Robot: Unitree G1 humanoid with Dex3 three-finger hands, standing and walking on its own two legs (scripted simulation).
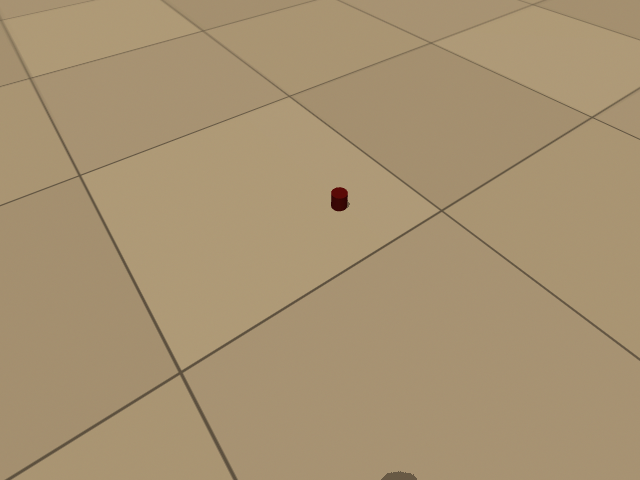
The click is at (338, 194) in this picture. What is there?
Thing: low tin
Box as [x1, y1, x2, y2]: [331, 187, 347, 210]
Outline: 337,187 331,191 331,206 335,210 342,210 346,207 347,192 345,189
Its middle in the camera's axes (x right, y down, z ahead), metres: +0.08 -0.21 +1.75
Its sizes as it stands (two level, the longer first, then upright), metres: 0.074 0.074 0.080
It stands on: the floor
